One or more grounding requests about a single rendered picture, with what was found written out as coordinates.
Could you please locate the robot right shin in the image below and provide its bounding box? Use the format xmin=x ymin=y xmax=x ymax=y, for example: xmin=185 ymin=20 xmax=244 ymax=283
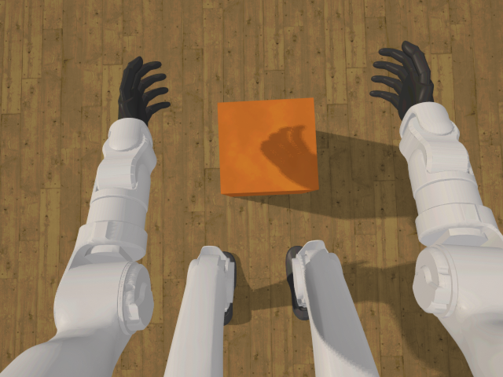
xmin=296 ymin=240 xmax=343 ymax=307

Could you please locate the robot right upper arm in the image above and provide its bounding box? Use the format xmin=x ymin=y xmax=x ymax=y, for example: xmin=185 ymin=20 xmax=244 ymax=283
xmin=413 ymin=243 xmax=503 ymax=377

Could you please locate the robot left upper arm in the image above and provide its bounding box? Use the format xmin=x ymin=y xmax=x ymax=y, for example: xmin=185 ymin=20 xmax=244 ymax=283
xmin=0 ymin=261 xmax=154 ymax=377

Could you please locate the left robot thigh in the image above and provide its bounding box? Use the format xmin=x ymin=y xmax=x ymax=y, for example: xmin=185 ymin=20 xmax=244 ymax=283
xmin=163 ymin=254 xmax=234 ymax=377

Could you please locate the carton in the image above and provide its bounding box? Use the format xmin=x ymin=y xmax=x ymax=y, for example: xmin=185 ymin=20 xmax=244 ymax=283
xmin=218 ymin=97 xmax=319 ymax=197

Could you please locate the robot right forearm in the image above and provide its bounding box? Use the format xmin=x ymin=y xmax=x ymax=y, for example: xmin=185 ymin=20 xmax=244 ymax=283
xmin=399 ymin=102 xmax=503 ymax=249

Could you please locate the robot right hand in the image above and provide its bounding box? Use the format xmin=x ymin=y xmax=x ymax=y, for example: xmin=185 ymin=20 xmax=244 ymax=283
xmin=369 ymin=41 xmax=434 ymax=120

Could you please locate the robot left hand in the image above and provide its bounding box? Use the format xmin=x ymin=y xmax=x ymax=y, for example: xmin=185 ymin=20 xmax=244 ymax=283
xmin=118 ymin=56 xmax=171 ymax=126

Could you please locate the robot left forearm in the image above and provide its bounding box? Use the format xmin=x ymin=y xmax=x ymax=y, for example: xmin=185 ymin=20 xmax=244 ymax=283
xmin=53 ymin=118 xmax=157 ymax=328

